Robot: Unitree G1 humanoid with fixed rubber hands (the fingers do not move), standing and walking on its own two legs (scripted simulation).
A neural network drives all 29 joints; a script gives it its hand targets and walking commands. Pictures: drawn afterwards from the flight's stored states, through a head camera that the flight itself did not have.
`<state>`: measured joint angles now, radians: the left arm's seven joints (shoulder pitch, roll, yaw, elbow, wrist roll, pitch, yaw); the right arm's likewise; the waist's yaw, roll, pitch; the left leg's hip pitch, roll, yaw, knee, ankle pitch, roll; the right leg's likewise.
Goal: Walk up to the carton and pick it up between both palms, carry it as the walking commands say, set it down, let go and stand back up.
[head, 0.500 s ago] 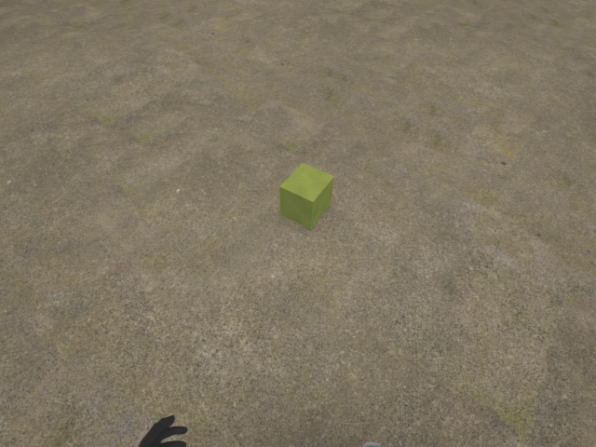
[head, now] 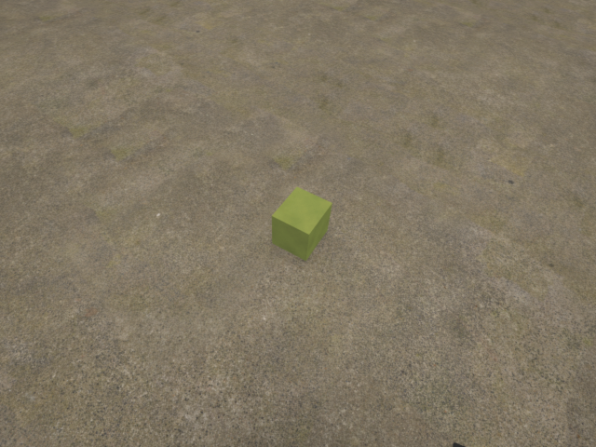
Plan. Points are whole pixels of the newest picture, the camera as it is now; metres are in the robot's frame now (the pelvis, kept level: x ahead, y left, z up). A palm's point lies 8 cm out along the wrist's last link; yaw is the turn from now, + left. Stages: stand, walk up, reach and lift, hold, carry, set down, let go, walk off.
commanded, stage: walk up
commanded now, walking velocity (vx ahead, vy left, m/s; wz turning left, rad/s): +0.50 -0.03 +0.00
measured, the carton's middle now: (301, 223) +1.00 -0.02 -0.67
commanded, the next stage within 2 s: none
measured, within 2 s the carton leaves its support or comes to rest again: neither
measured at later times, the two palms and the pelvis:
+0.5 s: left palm (201, 332) +0.32 +0.17 -0.12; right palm (485, 396) +0.23 -0.29 -0.14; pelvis +0.22 -0.06 +0.00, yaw +0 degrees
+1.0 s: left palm (194, 265) +0.45 +0.21 -0.13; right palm (441, 272) +0.44 -0.26 -0.10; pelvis +0.39 -0.02 +0.02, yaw +0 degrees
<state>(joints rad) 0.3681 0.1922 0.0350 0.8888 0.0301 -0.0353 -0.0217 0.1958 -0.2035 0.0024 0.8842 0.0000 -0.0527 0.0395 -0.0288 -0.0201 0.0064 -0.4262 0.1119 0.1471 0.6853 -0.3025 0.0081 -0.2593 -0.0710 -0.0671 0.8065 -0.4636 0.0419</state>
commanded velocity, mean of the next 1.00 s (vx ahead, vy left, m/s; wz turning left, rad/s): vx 0.43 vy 0.00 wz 0.00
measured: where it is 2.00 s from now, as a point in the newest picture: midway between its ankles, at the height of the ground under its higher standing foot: (303, 347)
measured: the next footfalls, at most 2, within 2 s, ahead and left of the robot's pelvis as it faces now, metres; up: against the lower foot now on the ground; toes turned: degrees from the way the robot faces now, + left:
right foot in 0.40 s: +0.29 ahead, -0.17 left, +0.00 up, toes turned -7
left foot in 0.80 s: +0.43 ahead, +0.10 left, +0.00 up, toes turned +11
